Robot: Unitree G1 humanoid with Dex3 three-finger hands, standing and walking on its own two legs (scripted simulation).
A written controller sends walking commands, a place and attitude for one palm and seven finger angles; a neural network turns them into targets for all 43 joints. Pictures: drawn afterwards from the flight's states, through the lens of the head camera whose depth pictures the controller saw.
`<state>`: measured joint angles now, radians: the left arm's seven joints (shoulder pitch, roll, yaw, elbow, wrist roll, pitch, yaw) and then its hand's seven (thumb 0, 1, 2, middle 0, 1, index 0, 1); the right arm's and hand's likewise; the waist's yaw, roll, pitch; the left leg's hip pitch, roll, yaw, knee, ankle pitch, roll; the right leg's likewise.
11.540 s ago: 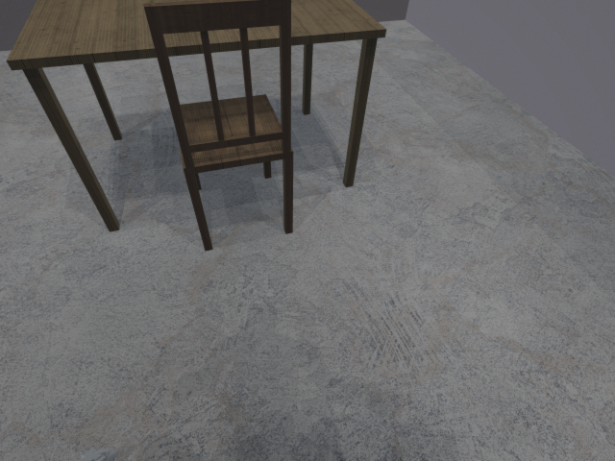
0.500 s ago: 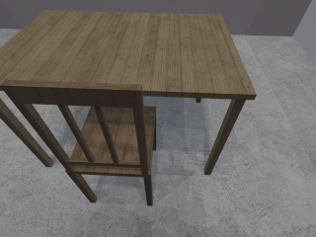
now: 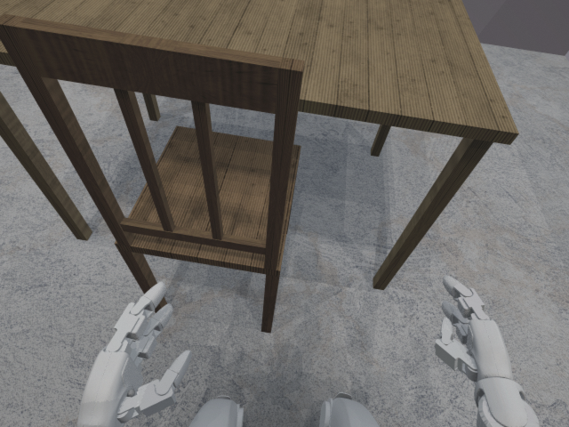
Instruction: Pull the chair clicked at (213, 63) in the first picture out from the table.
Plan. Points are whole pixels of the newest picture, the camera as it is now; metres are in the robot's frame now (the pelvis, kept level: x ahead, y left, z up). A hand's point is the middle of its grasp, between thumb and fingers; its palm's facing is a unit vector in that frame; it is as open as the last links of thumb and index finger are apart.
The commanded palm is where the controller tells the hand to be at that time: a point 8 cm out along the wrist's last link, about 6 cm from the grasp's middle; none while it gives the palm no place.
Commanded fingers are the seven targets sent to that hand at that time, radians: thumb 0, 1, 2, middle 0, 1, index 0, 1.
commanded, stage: raise the hand toward the chair's back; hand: left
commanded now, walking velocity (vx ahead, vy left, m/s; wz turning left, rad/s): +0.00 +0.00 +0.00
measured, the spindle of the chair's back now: (151, 172) +0.49 +0.28 +0.02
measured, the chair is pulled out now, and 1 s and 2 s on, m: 0.00 0.00 0.00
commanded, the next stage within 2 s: aim the fingers beside a spindle in 1.62 s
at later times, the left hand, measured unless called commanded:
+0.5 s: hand (146, 336) +0.21 +0.19 +0.04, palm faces -0.04 -1.00 -0.05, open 14.1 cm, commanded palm +0.19 +0.25 +0.05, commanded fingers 0.00 -0.27 0.40 -0.08 -0.12 -0.08 -0.12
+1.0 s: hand (133, 304) +0.24 +0.22 +0.05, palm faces -0.03 -1.00 -0.07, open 16.9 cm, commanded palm +0.22 +0.27 +0.06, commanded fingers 0.00 -0.50 0.30 -0.06 -0.08 -0.06 -0.08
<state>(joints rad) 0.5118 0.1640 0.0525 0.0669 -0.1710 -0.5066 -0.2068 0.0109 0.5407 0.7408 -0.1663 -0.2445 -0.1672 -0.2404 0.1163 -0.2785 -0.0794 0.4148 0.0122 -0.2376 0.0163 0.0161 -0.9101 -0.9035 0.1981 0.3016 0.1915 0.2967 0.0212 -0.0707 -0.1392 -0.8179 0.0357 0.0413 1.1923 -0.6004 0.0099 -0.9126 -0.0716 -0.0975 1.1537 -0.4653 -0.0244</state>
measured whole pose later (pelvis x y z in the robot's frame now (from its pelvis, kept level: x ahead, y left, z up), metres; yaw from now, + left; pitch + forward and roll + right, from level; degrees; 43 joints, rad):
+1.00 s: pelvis +0.01 +0.01 +0.01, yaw +1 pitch +16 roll -3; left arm 0.32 0.27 0.20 0.03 -0.26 -0.37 -0.30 -0.01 -0.48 0.30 -0.06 -0.08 -0.06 -0.08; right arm 0.22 -0.22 0.03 0.52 0.02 -0.23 -0.03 0.02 -0.90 -0.90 0.21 0.30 0.20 0.30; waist -0.01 0.02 -0.14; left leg -0.83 0.03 0.00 1.15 -0.59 0.02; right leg -0.89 -0.07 -0.13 1.06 -0.44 0.00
